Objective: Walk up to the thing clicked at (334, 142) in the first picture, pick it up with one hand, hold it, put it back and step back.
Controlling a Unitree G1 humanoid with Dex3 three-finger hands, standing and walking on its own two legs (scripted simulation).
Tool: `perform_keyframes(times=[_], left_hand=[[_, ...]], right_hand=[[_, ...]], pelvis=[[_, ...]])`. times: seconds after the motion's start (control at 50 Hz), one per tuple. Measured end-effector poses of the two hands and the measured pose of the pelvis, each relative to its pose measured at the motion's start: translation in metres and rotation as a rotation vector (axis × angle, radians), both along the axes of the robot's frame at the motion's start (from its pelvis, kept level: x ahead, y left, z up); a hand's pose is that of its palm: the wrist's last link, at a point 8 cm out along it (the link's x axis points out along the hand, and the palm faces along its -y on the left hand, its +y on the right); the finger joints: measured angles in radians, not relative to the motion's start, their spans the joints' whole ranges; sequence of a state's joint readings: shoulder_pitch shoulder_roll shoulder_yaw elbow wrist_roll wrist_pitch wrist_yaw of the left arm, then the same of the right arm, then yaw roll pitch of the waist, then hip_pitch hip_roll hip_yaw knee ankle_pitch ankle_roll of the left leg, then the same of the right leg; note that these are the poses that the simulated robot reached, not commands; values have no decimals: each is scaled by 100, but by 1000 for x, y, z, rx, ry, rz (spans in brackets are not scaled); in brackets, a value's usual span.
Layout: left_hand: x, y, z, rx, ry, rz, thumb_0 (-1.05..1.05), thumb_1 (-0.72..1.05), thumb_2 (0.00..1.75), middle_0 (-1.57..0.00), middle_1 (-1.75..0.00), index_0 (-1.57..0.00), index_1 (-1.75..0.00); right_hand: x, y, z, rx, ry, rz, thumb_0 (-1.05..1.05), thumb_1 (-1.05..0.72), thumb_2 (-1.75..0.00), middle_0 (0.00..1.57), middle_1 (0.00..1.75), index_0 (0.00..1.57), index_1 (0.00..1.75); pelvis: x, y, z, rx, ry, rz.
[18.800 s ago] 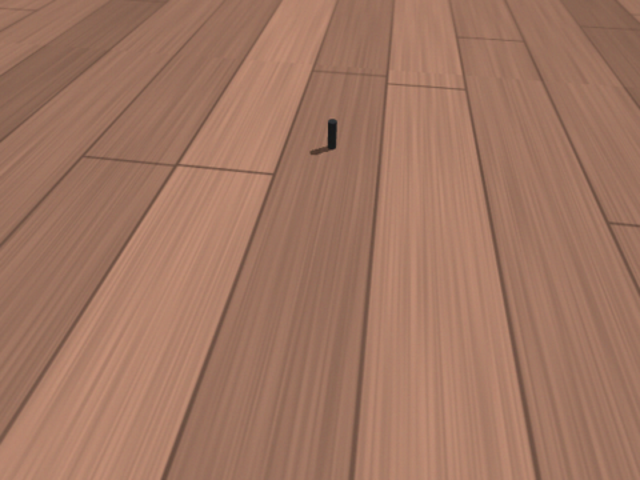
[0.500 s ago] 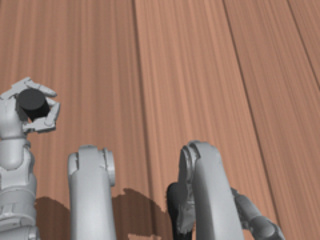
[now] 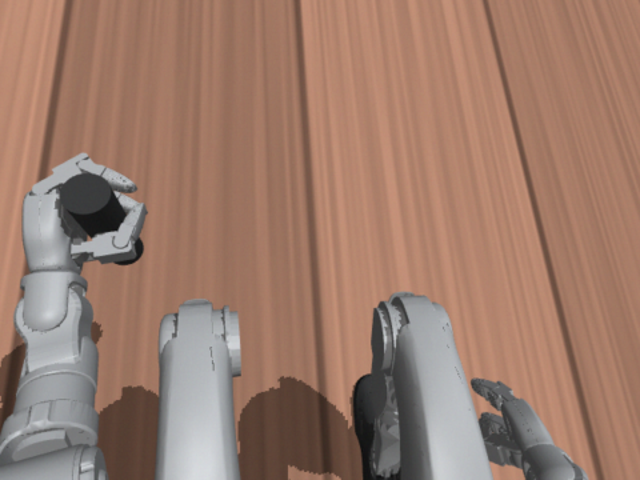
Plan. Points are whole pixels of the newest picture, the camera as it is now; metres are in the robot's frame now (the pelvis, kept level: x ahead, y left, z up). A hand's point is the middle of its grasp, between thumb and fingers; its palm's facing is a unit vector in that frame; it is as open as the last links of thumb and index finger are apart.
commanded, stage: settle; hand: left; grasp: from the side
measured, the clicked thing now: (108, 225) +0.41 +0.26 -0.06
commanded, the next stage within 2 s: lift in 0.50 s
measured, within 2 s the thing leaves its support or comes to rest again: neither
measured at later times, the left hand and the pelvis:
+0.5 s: hand (99, 212) +0.41 +0.25 -0.01, palm faces +0.14 -0.99 -0.06, open 5.9 cm; pelvis +0.00 +0.00 +0.02, yaw +1 degrees
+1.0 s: hand (83, 204) +0.39 +0.24 +0.04, palm faces +0.13 -0.99 -0.04, open 5.9 cm; pelvis +0.00 +0.00 +0.05, yaw +2 degrees
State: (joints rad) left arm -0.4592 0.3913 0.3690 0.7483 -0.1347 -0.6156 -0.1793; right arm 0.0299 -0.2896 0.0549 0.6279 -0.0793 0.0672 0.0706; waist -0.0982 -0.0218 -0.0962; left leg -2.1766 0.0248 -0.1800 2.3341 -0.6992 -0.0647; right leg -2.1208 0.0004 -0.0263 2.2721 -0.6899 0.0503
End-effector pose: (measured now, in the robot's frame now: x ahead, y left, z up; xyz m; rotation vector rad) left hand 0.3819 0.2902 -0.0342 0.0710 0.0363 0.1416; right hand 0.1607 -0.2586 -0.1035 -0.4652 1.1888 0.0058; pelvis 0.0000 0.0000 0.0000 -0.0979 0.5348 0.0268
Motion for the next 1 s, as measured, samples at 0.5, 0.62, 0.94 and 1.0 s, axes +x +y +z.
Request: perform_keyframes(times=[0.5, 0.62, 0.94, 1.0], left_hand=[[-4, 6, 30, -13, 4, 1, 1, 10, 113, -100, -110, -97, -110], [-2, 6, 34, -19, 5, 9, 1, 10, 113, -100, -110, -97, -110], [-11, 2, 63, -31, 4, -13, 1, 10, 113, -100, -111, -97, -110], [-15, 1, 75, -33, 4, -10, 1, 10, 113, -99, -112, -97, -110]], right_hand=[[-7, 4, 18, 20, -33, -27, 0, -88, -89, 21, 30, 20, 30], [-12, 5, 20, 25, -31, -33, 0, -88, -89, 21, 30, 20, 30], [-14, 6, 38, 41, -49, -73, 0, -90, -89, 21, 30, 20, 30], [-8, 7, 49, 47, -70, -77, 1, -90, -89, 21, 30, 20, 30]], pelvis=[[-3, 1, 20, 18, 2, 14], [-4, 1, 22, 18, 0, 16], [-3, 1, 43, 25, 11, 21], [-2, 1, 53, 27, 16, 22]])
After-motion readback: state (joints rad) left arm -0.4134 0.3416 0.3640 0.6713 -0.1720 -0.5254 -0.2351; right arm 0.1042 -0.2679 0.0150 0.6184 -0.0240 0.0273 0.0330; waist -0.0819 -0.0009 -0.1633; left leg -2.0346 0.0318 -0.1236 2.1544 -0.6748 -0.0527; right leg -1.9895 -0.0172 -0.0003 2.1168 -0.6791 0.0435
